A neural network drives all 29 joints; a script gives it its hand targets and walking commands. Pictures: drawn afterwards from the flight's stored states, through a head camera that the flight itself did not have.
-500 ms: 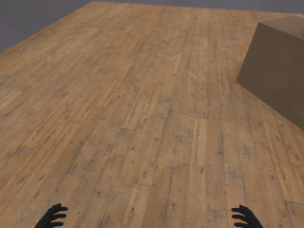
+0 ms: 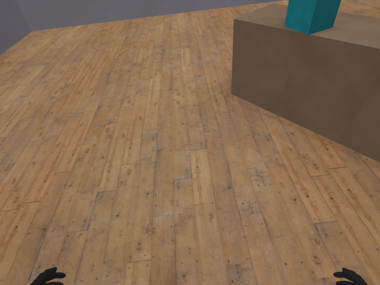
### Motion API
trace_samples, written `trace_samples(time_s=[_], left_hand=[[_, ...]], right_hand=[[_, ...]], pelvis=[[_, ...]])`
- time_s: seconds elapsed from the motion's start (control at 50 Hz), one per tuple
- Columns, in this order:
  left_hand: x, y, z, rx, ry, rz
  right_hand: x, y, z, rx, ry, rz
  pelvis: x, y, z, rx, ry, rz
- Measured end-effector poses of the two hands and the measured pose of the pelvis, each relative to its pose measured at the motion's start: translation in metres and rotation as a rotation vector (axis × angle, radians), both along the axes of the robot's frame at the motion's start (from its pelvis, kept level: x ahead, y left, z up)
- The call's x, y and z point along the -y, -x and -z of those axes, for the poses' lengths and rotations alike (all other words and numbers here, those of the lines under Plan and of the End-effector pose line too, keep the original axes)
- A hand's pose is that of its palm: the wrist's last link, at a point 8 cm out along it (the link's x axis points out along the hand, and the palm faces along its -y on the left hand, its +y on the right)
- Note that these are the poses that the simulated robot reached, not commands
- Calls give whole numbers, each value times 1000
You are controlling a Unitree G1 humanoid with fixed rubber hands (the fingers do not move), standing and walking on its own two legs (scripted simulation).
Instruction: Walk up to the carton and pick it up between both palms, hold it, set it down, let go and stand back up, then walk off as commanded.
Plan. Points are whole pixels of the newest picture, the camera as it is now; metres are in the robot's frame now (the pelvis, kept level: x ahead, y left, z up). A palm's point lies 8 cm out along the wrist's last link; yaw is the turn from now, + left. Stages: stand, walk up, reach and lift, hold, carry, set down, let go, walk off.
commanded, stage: walk up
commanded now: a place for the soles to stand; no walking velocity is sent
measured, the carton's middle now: (312, 5) +1.68 -0.70 +0.05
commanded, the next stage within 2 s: none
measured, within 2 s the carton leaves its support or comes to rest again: neither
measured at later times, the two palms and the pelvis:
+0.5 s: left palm (75, 210) +0.35 +0.34 -0.05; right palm (328, 199) +0.36 -0.31 -0.04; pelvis +0.24 +0.02 +0.01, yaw -6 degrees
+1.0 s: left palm (142, 127) +0.69 +0.22 -0.05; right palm (338, 163) +0.51 -0.41 -0.08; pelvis +0.50 -0.07 -0.01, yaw -19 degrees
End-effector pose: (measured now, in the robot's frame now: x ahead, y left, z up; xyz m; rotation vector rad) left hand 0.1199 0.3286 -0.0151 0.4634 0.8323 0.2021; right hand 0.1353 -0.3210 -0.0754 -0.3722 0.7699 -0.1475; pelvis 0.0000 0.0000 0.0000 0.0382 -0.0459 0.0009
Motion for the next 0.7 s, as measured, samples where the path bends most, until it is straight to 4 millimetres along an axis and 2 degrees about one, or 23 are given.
trace_samples(time_s=[0.06, 0.14, 0.2, 0.28, 0.36, 0.44, 0.48, 0.54, 0.64, 0.7], left_hand=[[11, -6, -9, -35, -39, -4], [10, -23, -25, -48, -83, -13], [11, -47, -27, -53, -82, -3], [10, -90, -25, -57, -66, 23], [1, -136, -11, -79, -42, 36], [-13, -188, 18, -114, -11, 41], [-14, -217, 34, -124, 12, 60], [-2, -262, 38, -128, 50, 124], [12, -339, 25, -90, 75, 200], [23, -377, 21, -91, 87, 229]], right_hand=[[3, -27, -7, 35, -43, -3], [12, -57, -26, 61, -48, 1], [16, -79, -36, 62, -41, 8], [16, -109, -43, 48, -31, 26], [8, -150, -44, 19, -9, 28], [-5, -199, -39, 0, 37, 37], [-10, -217, -37, -7, 64, 50], [-6, -221, -47, -20, 103, 122], [1, -205, -63, -103, 130, 224], [6, -209, -65, -136, 122, 256]], pelvis=[[7, -20, -9, 4, 5, 12], [15, -50, -24, 18, 12, 27], [17, -75, -29, 20, 17, 40], [13, -114, -33, 12, 28, 60], [2, -158, -30, -18, 53, 67], [-14, -209, -16, -54, 81, 71], [-21, -231, -9, -54, 68, 88], [-26, -262, -15, -49, 63, 140], [-23, -313, -31, -15, 59, 182], [-16, -343, -35, -2, 52, 208]])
